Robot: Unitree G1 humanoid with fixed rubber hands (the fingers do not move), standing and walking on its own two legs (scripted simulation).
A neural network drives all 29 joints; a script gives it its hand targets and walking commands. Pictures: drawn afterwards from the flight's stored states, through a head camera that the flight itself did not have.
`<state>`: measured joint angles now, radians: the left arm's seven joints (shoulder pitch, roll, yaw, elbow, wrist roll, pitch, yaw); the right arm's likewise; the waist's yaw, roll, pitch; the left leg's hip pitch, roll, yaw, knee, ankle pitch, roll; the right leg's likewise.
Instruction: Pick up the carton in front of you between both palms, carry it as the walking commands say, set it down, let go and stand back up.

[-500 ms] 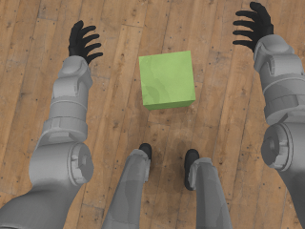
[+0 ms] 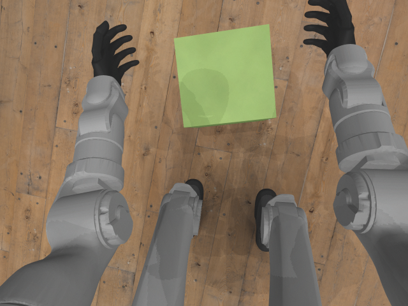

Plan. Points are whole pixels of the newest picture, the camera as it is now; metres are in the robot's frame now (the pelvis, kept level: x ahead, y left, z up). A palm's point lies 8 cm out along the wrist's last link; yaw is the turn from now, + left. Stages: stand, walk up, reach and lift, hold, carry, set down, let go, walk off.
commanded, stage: reach and lift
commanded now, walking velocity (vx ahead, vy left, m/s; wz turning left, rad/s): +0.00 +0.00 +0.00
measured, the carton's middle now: (226, 86) +0.51 +0.03 -0.43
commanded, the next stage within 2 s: none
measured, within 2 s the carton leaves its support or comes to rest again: leaves its support in 1.40 s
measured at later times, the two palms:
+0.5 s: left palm (151, 90) +0.48 +0.22 -0.35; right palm (303, 73) +0.53 -0.15 -0.35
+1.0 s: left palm (159, 85) +0.49 +0.20 -0.35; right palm (293, 74) +0.53 -0.13 -0.35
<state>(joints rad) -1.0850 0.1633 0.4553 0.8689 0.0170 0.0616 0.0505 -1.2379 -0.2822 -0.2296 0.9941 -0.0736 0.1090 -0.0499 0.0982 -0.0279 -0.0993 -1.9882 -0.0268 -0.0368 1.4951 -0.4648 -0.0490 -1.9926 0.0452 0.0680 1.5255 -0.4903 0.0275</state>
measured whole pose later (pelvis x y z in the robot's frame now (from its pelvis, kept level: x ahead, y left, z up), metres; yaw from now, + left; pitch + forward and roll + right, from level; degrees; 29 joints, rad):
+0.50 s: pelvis -0.05 +0.00 -0.17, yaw +0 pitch +40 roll +2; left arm -1.45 0.30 0.25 1.10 -0.17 0.07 0.12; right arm -1.60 -0.44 -0.02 1.22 0.16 0.10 -0.07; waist 0.09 0.01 0.36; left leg -2.27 -0.03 -0.03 2.11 -0.53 -0.06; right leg -2.27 0.06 0.06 2.14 -0.57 0.04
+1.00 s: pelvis -0.05 +0.00 -0.18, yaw +0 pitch +38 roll +2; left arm -1.49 0.29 0.19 1.15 -0.21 0.04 0.12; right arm -1.59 -0.39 0.02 1.20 0.19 0.08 -0.09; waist 0.08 0.00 0.38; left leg -2.27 -0.02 -0.02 2.16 -0.55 -0.05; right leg -2.27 0.05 0.06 2.20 -0.59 0.04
